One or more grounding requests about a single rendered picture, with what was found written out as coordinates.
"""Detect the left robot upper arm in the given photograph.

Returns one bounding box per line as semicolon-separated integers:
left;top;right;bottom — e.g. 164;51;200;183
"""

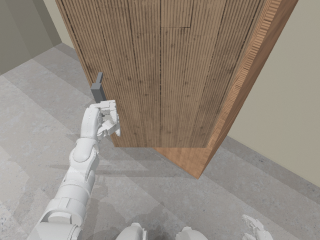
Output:
29;222;83;240

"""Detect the robot left shin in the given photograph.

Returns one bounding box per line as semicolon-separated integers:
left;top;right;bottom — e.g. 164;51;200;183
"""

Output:
131;223;141;227

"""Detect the left robot hand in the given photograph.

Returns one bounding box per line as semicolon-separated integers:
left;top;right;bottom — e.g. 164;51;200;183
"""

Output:
80;100;121;144

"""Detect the left robot thigh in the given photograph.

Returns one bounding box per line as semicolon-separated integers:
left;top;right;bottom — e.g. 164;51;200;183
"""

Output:
116;226;148;240

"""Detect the handle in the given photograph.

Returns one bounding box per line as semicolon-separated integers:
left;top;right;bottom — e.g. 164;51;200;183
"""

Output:
91;72;107;117

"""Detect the cupboard door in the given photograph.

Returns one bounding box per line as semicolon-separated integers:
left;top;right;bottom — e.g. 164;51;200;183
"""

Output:
55;0;267;148

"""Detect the right robot hand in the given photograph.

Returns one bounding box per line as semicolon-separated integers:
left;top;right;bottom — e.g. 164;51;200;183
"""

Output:
241;214;274;240

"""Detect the robot left forearm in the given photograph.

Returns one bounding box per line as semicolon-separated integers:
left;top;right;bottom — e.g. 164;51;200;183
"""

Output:
26;137;100;240

